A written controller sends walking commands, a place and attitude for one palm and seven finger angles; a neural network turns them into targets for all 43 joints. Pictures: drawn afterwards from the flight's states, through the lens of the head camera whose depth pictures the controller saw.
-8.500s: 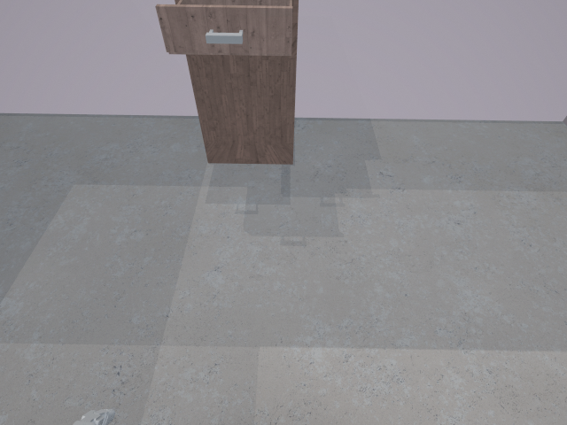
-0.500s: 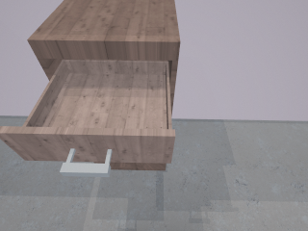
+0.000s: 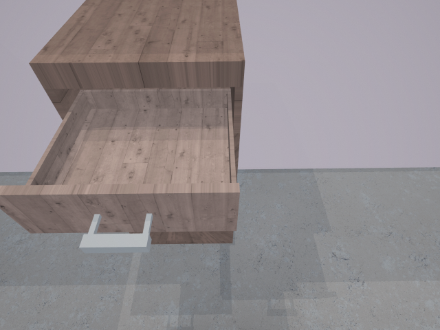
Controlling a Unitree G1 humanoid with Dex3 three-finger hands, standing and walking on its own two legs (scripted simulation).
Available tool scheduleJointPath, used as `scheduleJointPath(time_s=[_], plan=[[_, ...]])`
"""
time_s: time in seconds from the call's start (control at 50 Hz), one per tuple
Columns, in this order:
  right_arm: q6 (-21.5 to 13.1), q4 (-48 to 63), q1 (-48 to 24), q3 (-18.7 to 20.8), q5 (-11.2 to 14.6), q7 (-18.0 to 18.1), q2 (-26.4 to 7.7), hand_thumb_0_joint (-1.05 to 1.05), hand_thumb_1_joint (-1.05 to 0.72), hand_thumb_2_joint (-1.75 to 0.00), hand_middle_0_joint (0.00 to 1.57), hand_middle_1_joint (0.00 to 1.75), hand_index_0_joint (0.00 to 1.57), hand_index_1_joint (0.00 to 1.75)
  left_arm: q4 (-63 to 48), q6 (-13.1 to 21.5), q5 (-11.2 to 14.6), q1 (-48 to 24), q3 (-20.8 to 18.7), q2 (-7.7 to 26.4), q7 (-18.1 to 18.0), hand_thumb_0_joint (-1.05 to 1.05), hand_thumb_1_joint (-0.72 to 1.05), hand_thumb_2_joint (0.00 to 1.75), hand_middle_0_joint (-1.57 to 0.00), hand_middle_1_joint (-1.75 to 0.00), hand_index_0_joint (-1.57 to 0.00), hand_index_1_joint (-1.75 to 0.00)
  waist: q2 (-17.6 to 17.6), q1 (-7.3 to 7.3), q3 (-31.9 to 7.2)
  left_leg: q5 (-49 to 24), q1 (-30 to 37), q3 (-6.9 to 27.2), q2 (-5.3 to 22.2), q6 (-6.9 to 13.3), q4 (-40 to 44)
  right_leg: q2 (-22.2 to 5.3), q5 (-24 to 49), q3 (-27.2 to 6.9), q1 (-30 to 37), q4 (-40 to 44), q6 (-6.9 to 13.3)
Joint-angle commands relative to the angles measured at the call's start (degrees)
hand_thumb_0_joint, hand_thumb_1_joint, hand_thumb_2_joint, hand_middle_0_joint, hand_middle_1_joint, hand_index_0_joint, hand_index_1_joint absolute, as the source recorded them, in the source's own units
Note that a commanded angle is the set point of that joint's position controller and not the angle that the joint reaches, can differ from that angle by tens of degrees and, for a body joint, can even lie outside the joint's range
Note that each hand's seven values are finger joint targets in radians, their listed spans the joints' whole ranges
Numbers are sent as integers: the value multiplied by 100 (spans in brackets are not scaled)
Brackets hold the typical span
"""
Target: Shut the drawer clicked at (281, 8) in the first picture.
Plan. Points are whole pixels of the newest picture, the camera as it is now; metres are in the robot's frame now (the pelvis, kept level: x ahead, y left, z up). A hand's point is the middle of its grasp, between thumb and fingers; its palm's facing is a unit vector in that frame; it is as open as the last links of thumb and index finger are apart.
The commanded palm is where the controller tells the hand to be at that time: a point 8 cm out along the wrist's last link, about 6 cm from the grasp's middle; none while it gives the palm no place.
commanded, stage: look again from close up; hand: left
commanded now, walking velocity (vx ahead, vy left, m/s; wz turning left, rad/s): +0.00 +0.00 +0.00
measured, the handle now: (119, 231) +0.27 +0.20 +0.04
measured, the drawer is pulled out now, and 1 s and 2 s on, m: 0.30 0.30 0.30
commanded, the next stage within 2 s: raise the hand and make a fist in 0.24 s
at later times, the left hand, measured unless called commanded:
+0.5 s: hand (122, 326) +0.14 +0.18 -0.05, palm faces +0.29 -0.94 -0.17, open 7.1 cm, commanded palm +0.08 +0.21 -0.05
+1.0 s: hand (133, 323) +0.14 +0.14 +0.01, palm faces +0.05 -1.00 -0.06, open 4.7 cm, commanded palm +0.08 +0.20 +0.02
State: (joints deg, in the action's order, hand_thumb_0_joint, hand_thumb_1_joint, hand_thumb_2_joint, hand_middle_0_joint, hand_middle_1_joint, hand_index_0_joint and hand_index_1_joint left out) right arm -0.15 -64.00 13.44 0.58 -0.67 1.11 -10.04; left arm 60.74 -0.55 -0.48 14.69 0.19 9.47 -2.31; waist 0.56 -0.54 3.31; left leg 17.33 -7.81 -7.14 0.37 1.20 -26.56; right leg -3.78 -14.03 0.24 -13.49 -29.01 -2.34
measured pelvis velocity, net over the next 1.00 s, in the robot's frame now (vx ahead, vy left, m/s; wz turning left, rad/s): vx -0.02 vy -0.04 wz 0.10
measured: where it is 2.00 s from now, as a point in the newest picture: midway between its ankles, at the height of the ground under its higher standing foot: outside the picture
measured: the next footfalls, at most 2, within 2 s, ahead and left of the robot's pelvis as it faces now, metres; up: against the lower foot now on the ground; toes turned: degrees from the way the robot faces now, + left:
none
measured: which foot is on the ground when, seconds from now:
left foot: down 0.00-1.00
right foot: down 0.00-1.00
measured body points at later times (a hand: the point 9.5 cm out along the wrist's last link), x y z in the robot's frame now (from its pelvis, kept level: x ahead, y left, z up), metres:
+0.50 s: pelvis -0.01 -0.02 -0.01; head -0.01 -0.03 +0.44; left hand +0.12 +0.23 -0.04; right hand +0.06 -0.26 -0.14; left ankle -0.03 +0.10 -0.74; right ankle +0.02 -0.14 -0.74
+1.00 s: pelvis -0.02 -0.04 -0.06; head +0.01 -0.04 +0.39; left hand +0.13 +0.20 +0.02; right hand +0.21 -0.21 -0.12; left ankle -0.03 +0.10 -0.74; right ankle +0.02 -0.14 -0.74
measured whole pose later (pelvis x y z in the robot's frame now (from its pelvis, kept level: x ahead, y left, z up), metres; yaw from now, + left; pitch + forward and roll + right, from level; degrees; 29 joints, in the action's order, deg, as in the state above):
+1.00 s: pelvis -0.02 -0.04 -0.06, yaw +6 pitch +9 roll -1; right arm -14.0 -29.3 11.0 -1.6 2.2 1.7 -9.3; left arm -12.3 18.5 14.2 33.1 -6.5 11.4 17.4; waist 2.4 2.1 -6.6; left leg 29.3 -39.0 1.9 3.4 -2.0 -59.1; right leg -2.9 -26.2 7.8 -39.6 -56.8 1.3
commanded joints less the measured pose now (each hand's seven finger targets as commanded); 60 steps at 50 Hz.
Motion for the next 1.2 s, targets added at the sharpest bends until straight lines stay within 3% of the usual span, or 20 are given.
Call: scheduleJointPath(time_s=[0.0, 0.3, 0.32, 0.34, 0.36, 0.38, 0.4, 0.42, 0.44, 0.48, 0.52, 0.54, 0.58, 0.62, 0.66, 0.78, 0.84, 0.92, 0.98, 1.18], plan=[[-71, 145, 257, 114, 3, 17, -536, 0, -90, -90, 20, 30, 20, 30, -208, 126, -20, 288, -120, 675, -53, 0, 90, 90, -20, -30, -20, -30, -82, 29, 35, -746, -140, 653, 576, 33, 685, -263, 742, -304, -77, 492, 311], [-63, -49, 521, 116, 19, 16, -331, 0, -90, -90, 20, 30, 20, 30, -60, 180, -27, 443, -133, 522, -58, 0, 90, 90, -20, -30, -20, -30, -143, 6, 96, -592, -146, 607, 565, 7, 674, -264, 619, -379, -197, 645, 344], [-143, 402, 149, 98, 52, -12, -585, 0, -90, -90, 20, 30, 20, 30, 198, 206, -83, 728, -119, 703, -226, 0, 90, 90, -20, -30, -20, -30, -666, 150, -5, -1175, -735, 502, 773, -118, -340, -492, 2188, -309, 234, 375, 301], [-1061, 2450, 141, 171, 366, 266, -1477, 0, -90, -90, 20, 30, 20, 30, -8508, 1536, 1011, -3619, -961, 1959, -210, 0, 90, 90, -22, -32, -22, -32, 414, -363, -3023, -1655, 562, 653, 39, -38, 347, 134, 1696, 96, 913, -2, 375], [-1566, 2191, -331, 106, 288, 486, -1009, 0, -90, -90, 20, 30, 20, 30, -7046, 1254, 566, -715, -842, 1518, -492, 0, 90, 90, -24, -34, -24, -34, 1173, 181, -2847, -1990, 660, 549, 149, -40, 365, 298, 758, 161, 638, -222, 501], [-1800, 2179, -425, 123, 373, 424, -780, 0, -90, -90, 20, 30, 20, 30, -6042, 491, 716, 821, 17, 128, -684, 0, 90, 90, -26, -37, -26, -37, 1068, 14, -1498, -1566, -181, 643, 250, -258, 431, 245, 202, 496, 0, -153, 380], [-1857, 2006, -152, 95, 397, 369, -946, 0, -90, -90, 20, 30, 20, 30, -6257, 475, 867, 514, 208, -167, -577, 0, 90, 90, -28, -39, -28, -39, 403, -179, -694, -819, -554, 678, 205, -180, 339, 257, 123, 553, -353, -28, 296], [-1996, 2362, -285, 174, 339, 329, -1070, 0, -90, -90, 20, 30, 20, 30, -6552, 740, 899, 154, 80, 25, -489, 0, 90, 90, -30, -41, -30, -41, 73, -309, -50, -149, -1044, 828, 105, -113, 138, 249, -273, 596, -764, 17, 269], [-2089, 2535, -246, 242, 251, 284, -1149, 0, -90, -90, 20, 30, 20, 30, -6490, 1071, 874, 270, -131, 152, -370, 0, 90, 90, -32, -43, -32, -43, -344, -342, -47, 279, -1363, 853, 33, -93, -58, 258, -690, 648, -1073, -47, 263], [-2195, 3016, -424, 351, 184, 125, -1031, 0, -90, -90, 20, 30, 20, 30, -5981, 1776, 969, 1826, -275, -113, 79, 0, 90, 90, -36, -47, -36, -47, -566, 134, -226, 360, -1845, 682, -53, -157, -515, 262, -1166, 650, -1274, -384, 330], [-2115, 3340, -482, 428, 144, -83, -985, 0, -90, -90, 20, 30, 20, 30, -5571, 2580, 1203, 2718, -431, -235, 766, 0, 90, 90, -40, -52, -40, -52, -1369, 333, -401, 336, -2536, 549, -105, -228, -1079, 304, -1307, 601, -1571, -854, 336], [-2044, 3506, -559, 480, 128, -174, -1027, 0, -90, -90, 20, 30, 20, 30, -5533, 3025, 1303, 2743, -632, -94, 1159, 0, 90, 90, -42, -54, -42, -54, -1376, 357, -425, 373, -2864, 498, -138, -253, -1366, 291, -1304, 488, -1668, -1049, 354], [-1985, 3810, -651, 545, 141, -319, -1069, 0, -90, -90, 20, 30, 20, 30, -5865, 3812, 1294, 2499, -1088, 515, 1732, 0, 90, 90, -46, -58, -46, -58, -715, 381, -750, 370, -3254, 457, -181, -217, -1920, 194, -1134, 177, -1802, -1443, 437], [-2011, 4181, -715, 547, 129, -313, -979, 0, -90, -90, 20, 30, 20, 30, -7146, 4216, 1304, 2130, -1230, 808, 1845, 0, 90, 90, -50, -62, -50, -62, 273, 465, -1654, 141, -3092, 395, -160, -97, -2205, 184, -916, 7, -1803, -1843, 469], [-1967, 4349, -660, 491, 156, -246, -906, 0, -90, -90, 20, 30, 20, 30, -7904, 4115, 1476, 2016, -1149, 660, 1726, 0, 90, 90, -54, -67, -54, -67, 685, 353, -1881, -20, -2955, 446, -138, -49, -2361, 248, -620, 51, -1911, -2018, 467], [-1780, 4385, -330, 376, 266, 40, -1016, 0, -90, -90, 20, 30, 20, 30, -8527, 3313, 1455, 1415, -781, 607, 1690, 0, 90, 90, -66, -80, -66, -80, 151, -248, -1425, 355, -3161, 710, -52, 48, -2698, 299, -997, -43, -2332, -1708, 343], [-1771, 4424, -321, 330, 311, 117, -986, 0, -90, -90, 20, 30, 20, 30, -8534, 2814, 1444, 1473, -694, 701, 1956, 0, 90, 90, -72, -86, -72, -86, 115, -191, -1620, 198, -3081, 752, -47, 56, -2627, 278, -811, -60, -2047, -1602, 314], [-1715, 4444, -491, 307, 352, 161, -840, 0, -90, -90, 20, 30, 20, 30, -8545, 2210, 1575, 2126, -1194, 873, 1969, 0, 90, 90, -80, -95, -80, -95, -29, 126, -2028, -358, -2819, 759, -59, 28, -2402, 258, -113, 54, -1409, -1583, 290], [-1700, 4414, -718, 259, 354, 178, -745, 0, -90, -90, 20, 30, 20, 30, -8405, 1995, 1676, 2448, -1419, 870, 1772, 0, 90, 90, -86, -101, -86, -101, -318, 263, -1712, -335, -2882, 786, -45, -12, -2200, 261, -170, 130, -1263, -1483, 263], [-2024, 4332, -628, 232, 398, 145, -759, 0, -90, -90, 20, 30, 20, 30, -9248, 2338, 1680, 2928, -1294, 865, 1623, 0, 90, 90, -106, -123, -106, -123, -206, 219, -1369, -291, -2596, 757, -42, -19, -1922, 261, -347, 161, -1252, -1250, 277]])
